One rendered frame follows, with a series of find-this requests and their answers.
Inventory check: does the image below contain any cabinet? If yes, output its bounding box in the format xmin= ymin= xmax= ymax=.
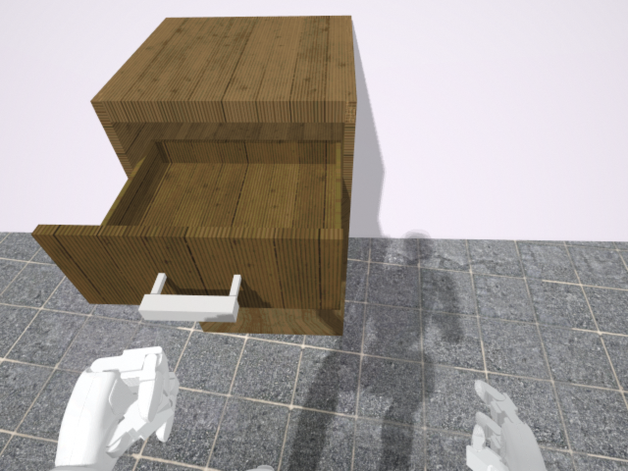
xmin=90 ymin=16 xmax=357 ymax=336

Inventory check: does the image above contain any drawer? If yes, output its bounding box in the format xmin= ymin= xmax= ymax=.
xmin=31 ymin=139 xmax=343 ymax=310

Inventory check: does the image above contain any handle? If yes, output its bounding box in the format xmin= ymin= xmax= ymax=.
xmin=138 ymin=273 xmax=241 ymax=323

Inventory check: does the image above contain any robot right hand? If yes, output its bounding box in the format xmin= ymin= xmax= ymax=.
xmin=466 ymin=380 xmax=547 ymax=471

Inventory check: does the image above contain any robot left hand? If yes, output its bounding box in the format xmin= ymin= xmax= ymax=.
xmin=55 ymin=346 xmax=180 ymax=471

